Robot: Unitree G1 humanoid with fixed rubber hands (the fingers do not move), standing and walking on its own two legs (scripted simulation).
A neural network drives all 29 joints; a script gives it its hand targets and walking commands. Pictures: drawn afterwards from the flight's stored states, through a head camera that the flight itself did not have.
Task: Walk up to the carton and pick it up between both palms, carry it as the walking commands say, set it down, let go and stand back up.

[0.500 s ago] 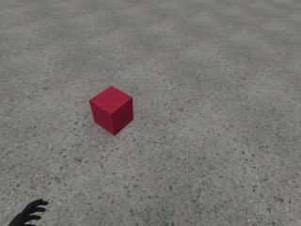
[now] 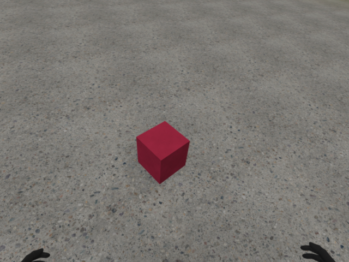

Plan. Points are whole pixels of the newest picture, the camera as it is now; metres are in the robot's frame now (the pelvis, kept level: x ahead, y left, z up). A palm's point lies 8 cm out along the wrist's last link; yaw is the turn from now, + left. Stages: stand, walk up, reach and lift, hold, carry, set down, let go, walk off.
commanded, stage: walk up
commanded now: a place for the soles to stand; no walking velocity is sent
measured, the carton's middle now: (162, 152) +0.94 +0.08 -0.63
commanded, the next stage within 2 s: none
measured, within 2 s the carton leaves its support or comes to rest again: neither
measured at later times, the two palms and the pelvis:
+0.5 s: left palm (15, 209) +0.25 +0.40 -0.04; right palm (271, 180) +0.39 -0.26 -0.03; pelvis +0.20 +0.04 -0.01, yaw +2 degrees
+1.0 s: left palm (55, 130) +0.51 +0.41 -0.04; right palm (257, 162) +0.47 -0.25 -0.07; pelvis +0.38 +0.08 -0.01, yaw +0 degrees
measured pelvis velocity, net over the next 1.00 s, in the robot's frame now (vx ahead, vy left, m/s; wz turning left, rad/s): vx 0.38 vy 0.08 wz -0.01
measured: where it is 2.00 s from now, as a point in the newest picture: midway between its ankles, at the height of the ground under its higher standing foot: (150, 231)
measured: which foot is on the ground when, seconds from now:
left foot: down 0.00-0.22, up 0.24-0.50, down 0.52-0.90, up 0.92-1.00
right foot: up 0.00-0.20, down 0.22-0.52, up 0.54-0.88, down 0.90-1.00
